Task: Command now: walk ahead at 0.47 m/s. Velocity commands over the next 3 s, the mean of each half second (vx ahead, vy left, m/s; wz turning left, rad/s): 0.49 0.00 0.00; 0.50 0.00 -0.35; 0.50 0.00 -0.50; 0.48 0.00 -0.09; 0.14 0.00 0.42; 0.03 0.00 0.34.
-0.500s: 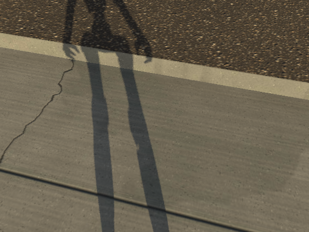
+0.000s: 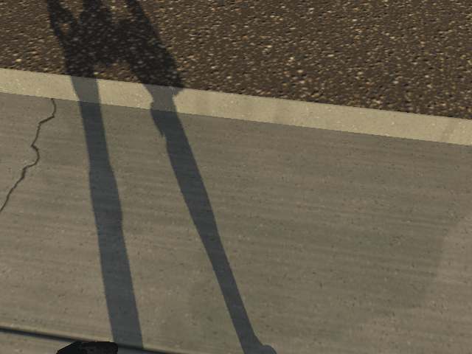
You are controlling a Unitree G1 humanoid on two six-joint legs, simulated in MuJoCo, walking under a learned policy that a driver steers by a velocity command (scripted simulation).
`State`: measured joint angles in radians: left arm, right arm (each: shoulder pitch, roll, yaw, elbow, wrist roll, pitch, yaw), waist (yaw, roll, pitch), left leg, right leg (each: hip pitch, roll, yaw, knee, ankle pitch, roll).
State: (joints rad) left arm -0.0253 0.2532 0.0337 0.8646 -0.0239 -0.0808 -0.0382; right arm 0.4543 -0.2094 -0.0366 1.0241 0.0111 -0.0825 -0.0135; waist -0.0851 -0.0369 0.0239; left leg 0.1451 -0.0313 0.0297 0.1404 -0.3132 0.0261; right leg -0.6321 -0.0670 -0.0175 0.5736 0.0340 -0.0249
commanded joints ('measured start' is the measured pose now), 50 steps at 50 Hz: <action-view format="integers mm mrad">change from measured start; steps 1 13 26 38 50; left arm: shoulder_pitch -104 183 439 343 89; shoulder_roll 89 84 159 116 34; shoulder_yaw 18 34 46 53 39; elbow -93 30 115 32 -109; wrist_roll -3 32 5 -14 6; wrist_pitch -22 -40 -5 3 39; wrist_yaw -13 -3 40 53 3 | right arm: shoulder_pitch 4 -101 -544 -275 -202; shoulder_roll -185 -112 -102 -124 -215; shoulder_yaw -43 -33 -11 -32 -66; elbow -25 -109 -255 -174 -123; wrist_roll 7 9 7 -20 -15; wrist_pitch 1 -12 -19 -36 -23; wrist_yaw -8 -6 34 27 -13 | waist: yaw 54 60 176 61 33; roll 121 -26 2 153 66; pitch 97 -48 68 -60 67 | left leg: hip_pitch -62 -686 -796 -221 -201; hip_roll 289 192 126 322 305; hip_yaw -87 -119 -39 -246 132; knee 10 1032 400 57 -26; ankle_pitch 479 39 399 125 357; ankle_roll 128 27 -16 135 133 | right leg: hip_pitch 34 432 606 -25 -53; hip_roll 19 -150 -148 -69 -59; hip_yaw -1 268 99 121 19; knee -55 -436 -428 621 152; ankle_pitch -21 -173 -36 -344 15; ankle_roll -39 -221 -177 -20 -9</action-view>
